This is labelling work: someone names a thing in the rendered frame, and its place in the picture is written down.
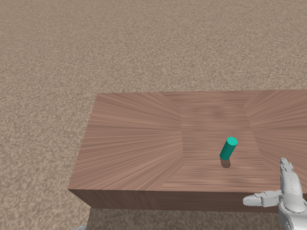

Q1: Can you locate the can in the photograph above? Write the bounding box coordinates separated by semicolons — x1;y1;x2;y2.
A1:
220;137;237;160

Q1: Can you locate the right robot arm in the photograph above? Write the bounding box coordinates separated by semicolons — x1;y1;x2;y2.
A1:
278;193;307;230

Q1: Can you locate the right robot hand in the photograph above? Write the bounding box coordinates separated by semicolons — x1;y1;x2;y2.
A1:
243;157;303;207

